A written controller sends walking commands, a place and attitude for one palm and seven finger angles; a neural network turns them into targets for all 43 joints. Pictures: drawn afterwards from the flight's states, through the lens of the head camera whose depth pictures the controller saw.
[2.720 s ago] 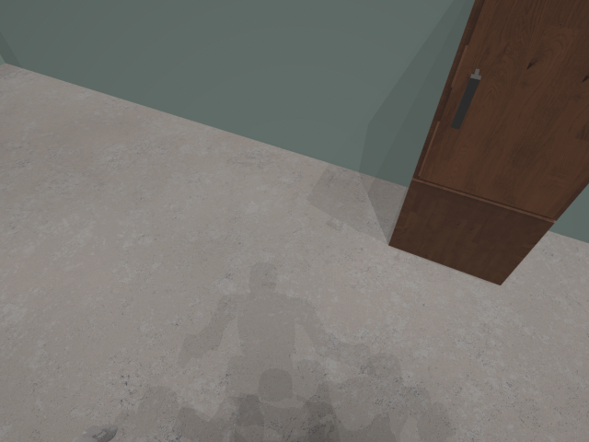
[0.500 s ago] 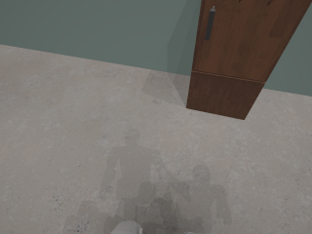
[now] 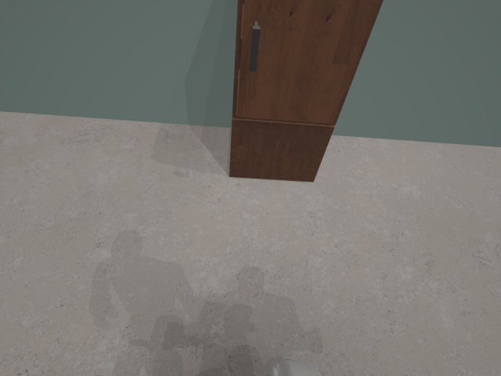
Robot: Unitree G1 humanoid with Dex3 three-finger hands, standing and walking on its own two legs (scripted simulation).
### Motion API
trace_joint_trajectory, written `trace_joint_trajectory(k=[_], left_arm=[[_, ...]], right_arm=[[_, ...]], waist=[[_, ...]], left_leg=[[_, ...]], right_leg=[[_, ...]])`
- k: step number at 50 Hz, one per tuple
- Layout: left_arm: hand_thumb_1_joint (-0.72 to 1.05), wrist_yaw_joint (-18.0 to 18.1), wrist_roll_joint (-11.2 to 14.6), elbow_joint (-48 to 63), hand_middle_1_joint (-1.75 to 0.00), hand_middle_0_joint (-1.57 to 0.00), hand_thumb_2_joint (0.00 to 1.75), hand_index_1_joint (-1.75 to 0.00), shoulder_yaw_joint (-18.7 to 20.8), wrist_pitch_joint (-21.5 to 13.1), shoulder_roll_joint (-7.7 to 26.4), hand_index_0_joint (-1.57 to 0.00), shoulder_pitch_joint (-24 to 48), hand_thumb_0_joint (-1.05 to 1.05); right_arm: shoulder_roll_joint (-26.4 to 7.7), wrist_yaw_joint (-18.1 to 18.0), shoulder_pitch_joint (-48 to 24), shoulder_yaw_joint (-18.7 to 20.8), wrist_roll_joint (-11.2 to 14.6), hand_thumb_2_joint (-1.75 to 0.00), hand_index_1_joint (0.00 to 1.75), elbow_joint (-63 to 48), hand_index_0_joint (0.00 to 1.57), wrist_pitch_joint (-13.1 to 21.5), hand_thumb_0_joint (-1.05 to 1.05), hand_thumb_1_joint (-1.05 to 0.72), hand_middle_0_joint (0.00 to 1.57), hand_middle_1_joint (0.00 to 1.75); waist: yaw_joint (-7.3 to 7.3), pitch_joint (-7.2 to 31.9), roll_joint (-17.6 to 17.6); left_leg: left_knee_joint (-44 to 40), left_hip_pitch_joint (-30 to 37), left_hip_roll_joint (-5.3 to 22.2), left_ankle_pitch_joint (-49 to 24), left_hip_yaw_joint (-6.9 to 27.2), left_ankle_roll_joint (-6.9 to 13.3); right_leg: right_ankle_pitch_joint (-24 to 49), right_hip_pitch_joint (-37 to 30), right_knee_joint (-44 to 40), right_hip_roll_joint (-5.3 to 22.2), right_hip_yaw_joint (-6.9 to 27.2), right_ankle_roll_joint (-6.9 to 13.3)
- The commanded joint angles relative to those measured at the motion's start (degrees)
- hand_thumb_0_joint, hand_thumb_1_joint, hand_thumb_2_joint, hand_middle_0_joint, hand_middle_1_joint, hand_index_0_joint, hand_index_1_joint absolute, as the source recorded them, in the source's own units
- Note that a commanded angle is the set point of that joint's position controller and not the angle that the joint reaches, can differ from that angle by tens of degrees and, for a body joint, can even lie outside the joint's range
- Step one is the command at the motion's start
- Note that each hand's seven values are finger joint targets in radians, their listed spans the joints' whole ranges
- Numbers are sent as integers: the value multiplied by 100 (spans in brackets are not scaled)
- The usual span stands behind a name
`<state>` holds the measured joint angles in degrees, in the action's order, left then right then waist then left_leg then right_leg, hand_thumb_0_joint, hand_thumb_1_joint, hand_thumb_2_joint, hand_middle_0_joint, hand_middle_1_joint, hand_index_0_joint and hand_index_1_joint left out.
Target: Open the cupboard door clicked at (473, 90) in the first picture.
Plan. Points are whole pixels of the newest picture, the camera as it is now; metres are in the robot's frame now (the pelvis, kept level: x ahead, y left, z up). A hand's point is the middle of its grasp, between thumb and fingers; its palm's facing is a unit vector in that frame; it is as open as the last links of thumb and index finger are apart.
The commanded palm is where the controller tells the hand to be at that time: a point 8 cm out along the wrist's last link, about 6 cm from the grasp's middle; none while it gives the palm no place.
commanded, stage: walk to a spot facing it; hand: left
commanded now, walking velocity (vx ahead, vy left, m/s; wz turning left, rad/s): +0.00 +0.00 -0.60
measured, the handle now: (254, 46) +1.11 +0.08 -0.02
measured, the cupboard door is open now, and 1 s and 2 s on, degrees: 0 0 0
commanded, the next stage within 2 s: turn to face it in 1.08 s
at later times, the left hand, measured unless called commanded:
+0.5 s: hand (182, 371) +0.15 +0.12 -0.16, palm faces -0.29 -0.93 -0.22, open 7.4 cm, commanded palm none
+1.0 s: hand (226, 250) +0.40 +0.08 -0.17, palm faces -0.51 -0.84 -0.19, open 7.4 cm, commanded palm none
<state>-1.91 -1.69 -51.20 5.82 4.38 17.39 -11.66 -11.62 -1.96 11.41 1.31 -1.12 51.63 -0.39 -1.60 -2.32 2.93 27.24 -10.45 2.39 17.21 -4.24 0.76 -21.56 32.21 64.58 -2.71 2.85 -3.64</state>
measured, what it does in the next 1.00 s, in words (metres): walks ahead, turning right: right foot, then left foot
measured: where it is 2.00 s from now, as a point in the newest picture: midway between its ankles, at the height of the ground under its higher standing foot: (284, 361)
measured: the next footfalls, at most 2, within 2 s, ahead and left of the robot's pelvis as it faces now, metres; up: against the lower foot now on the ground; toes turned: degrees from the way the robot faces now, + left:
right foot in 0.26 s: +0.02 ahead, -0.15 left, +0.00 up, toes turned -16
left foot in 0.68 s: +0.28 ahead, +0.03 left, +0.00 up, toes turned -16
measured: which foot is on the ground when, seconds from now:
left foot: down 0.00-0.26, up 0.28-0.66, down 0.68-1.00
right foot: up 0.00-0.24, down 0.26-0.70, up 0.72-1.00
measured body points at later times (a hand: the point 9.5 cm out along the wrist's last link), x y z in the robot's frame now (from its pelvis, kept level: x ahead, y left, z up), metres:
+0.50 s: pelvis +0.05 -0.05 +0.00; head +0.06 -0.06 +0.45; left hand +0.17 +0.17 -0.14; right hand +0.01 -0.32 -0.14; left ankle +0.13 +0.09 -0.68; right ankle -0.02 -0.14 -0.74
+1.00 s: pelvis +0.22 -0.05 +0.00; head +0.25 -0.05 +0.45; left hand +0.43 +0.12 -0.15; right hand +0.10 -0.25 -0.14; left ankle +0.25 +0.04 -0.74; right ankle +0.20 -0.19 -0.66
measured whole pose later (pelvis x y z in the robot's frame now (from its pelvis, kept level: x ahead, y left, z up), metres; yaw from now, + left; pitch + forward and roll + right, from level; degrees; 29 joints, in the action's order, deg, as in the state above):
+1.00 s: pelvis +0.22 -0.05 +0.00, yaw -35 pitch -1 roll -1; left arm -2.3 -1.8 -54.3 5.8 2.8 13.3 -11.4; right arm -9.5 -1.7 18.2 1.9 -1.1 57.7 3.0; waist -0.3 -3.2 1.8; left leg 24.9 -6.7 5.5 16.9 -17.9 1.0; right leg -12.8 34.5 61.6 4.9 -3.9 -2.4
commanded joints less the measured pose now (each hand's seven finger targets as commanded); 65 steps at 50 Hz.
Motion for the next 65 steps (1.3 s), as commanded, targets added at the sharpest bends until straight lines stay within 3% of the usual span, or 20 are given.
trace_joint_trajectory(k=[1, 6, 11, 12, 13, 14, 16, 20, 30, 33, 35, 37, 40, 50, 55, 57, 58, 59, 61, 65], left_arm=[[90, -39, 43, 565, -30, -20, 90, -30, -17, -121, 117, -20, 510, 0], [90, -60, 48, 639, -30, -20, 90, -30, -72, -130, 23, -20, 828, 0], [90, -113, 19, 479, -30, -20, 90, -30, -46, -258, 104, -20, 335, 0], [90, -65, -3, 263, -30, -20, 90, -30, 28, -349, 476, -20, -339, 0], [90, 46, -11, 70, -30, -20, 90, -30, 194, -431, 1296, -20, -1016, 0], [90, 166, 129, 1, -30, -20, 90, -30, 239, -412, 1410, -20, -1423, 0], [90, 194, 95, 124, -30, -20, 90, -30, 134, -448, 1043, -20, -751, 0], [90, 169, 49, 183, -30, -20, 90, -30, -16, -635, 627, -20, -217, 0], [90, 184, 7, -195, -30, -20, 90, -30, 2, -712, 660, -20, -652, 0], [90, 171, 58, -174, -30, -20, 90, -30, 25, -676, 494, -20, -433, 0], [90, 54, 120, 23, -30, -20, 90, -30, -70, -650, -121, -20, -681, 0], [90, 18, 30, -7, -30, -20, 90, -30, 3, -595, 20, -20, -173, 0], [90, -104, -26, -195, -30, -20, 90, -30, 9, -456, -215, -20, -518, 0], [90, -59, -7, 162, -30, -20, 90, -30, -46, -229, -488, -20, 442, 0], [90, -19, -10, 325, -30, -20, 90, -30, -48, -311, -389, -20, 763, 0], [90, 14, -21, 157, -30, -20, 90, -30, 3, -422, -131, -20, -52, 0], [90, 72, -47, -30, -30, -20, 90, -30, 96, -532, 349, -20, -709, 0], [90, 182, 1, -141, -30, -20, 90, -30, 211, -610, 1042, -20, -1237, 0], [90, 320, 112, -45, -30, -20, 90, -30, 132, -513, 878, -20, -793, 0], [90, 399, 60, 61, -30, -20, 90, -30, -208, -574, 57, -20, 473, 0]], right_arm=[[-1065, -47, 296, 335, -24, -90, 30, -298, 20, 150, 0, -90, 20, 30], [-1255, 4, 562, 425, -40, -90, 30, -139, 20, 109, 0, -90, 20, 30], [-1343, 77, 467, 431, -59, -90, 30, -65, 20, 106, 0, -90, 20, 30], [-1174, 126, 489, 370, 3, -90, 30, -93, 20, 105, 0, -90, 20, 30], [-664, 188, 268, 205, 44, -90, 30, -422, 20, 95, 0, -90, 20, 30], [-942, 158, -385, 213, -16, -90, 30, -703, 20, 71, 0, -90, 20, 30], [-957, 211, -790, 285, -18, -90, 30, -644, 20, 100, 0, -90, 20, 30], [-751, 291, 7, 306, -72, -90, 30, -214, 20, 87, 0, -90, 20, 30], [-584, 341, -563, 274, 12, -90, 30, -513, 20, 298, 0, -90, 20, 30], [-915, 178, 668, 352, 2, -90, 30, -101, 20, 418, 0, -90, 20, 30], [-1908, 91, 1994, 514, -94, -90, 30, 183, 20, 401, 0, -90, 20, 30], [-1295, 79, 1125, 374, -36, -90, 30, 72, 20, 369, 0, -90, 20, 30], [-684, 44, 487, 216, -26, -90, 30, 38, 20, 472, 0, -90, 20, 30], [-615, 15, 961, 295, -22, -90, 30, 435, 20, 389, 0, -90, 20, 30], [-797, 43, 1014, 408, -55, -90, 30, 463, 20, 257, 0, -90, 20, 30], [-979, 77, 875, 448, -11, -90, 30, 348, 20, 224, 0, -90, 20, 30], [-876, 140, 946, 419, 53, -90, 30, 248, 20, 203, 0, -90, 20, 30], [-406, 171, 1054, 303, 85, -90, 30, 9, 20, 194, 0, -90, 20, 30], [-354, 36, 737, 237, 89, -90, 30, 17, 20, 95, 0, -90, 20, 30], [-142, 64, 1234, 128, -21, -90, 30, 582, 20, -116, 0, -90, 20, 30]], waist=[[306, 30, -1188], [452, 92, -1454], [136, 368, -1163], [-181, 743, -306], [-508, 897, 1863], [-757, 768, 1542], [-477, -81, 722], [122, -38, 429], [9, -146, 520], [593, 238, -26], [891, 1070, -2459], [648, 16, -1603], [139, -243, -1093], [297, -171, -1068], [367, -75, -1148], [-99, 424, -946], [-404, 1017, -114], [-466, 1628, 1430], [-297, 1682, 840], [457, 686, 81]], left_leg=[[-702, 681, 1494, -2801, 626, 774], [-493, 701, 1653, -3263, 204, 702], [241, -74, 1725, -832, -126, 283], [1516, -1029, 1445, -398, -644, -82], [3386, -3055, 513, 2045, -946, -474], [3990, -3478, 521, 2024, -23, -436], [4190, -3487, 714, 1089, 345, -397], [3317, -2498, 636, 50, 69, -568], [1260, -1612, 318, -135, 6, -447], [-65, 728, 196, -434, -49, -348], [-1307, 2174, 2763, 1084, 3011, 452], [-1905, 422, 2570, 2488, 2691, 385], [-1699, -159, 1924, 468, 831, 153], [-932, 532, 1811, -3018, -903, 498], [-170, 747, 1986, -3678, -1112, 436], [1240, 643, 1851, -4310, -1376, 156], [2723, -492, 1624, -3194, -1450, -155], [4565, -2315, 471, 1661, -1211, -551], [5140, -2351, 499, 1713, 221, -406], [4083, -1445, 564, 603, 300, -380]], right_leg=[[-217, 363, -316, 400, -261, -118], [-285, -394, -1570, 431, -659, -7], [145, -2111, -3423, 214, -1020, 304], [307, -3596, -4142, 655, -454, 560], [369, -4717, -4812, 2361, 2185, 1257], [636, -4223, -5065, 2793, 2962, 1669], [-947, -3088, -5327, 2276, 2561, 1665], [555, -2344, -5179, 1520, 1088, 1329], [980, -2223, -4897, 1477, 1394, 1316], [1639, -1357, -3391, 859, 1020, 961], [-1256, 451, -71, -176, -233, 442], [-516, 605, 938, 433, -28, 498], [465, 306, 796, 761, -242, 341], [913, 321, -1084, 844, -771, 84], [575, -473, -2311, 553, -1037, 314], [962, -1716, -3134, 274, -1219, 467], [2368, -3377, -3591, 850, -519, 739], [5489, -4599, -3660, 2655, 2079, 1543], [4951, -3904, -3978, 2646, 1659, 1819], [3602, -1765, -4444, 1863, -10, 1260]])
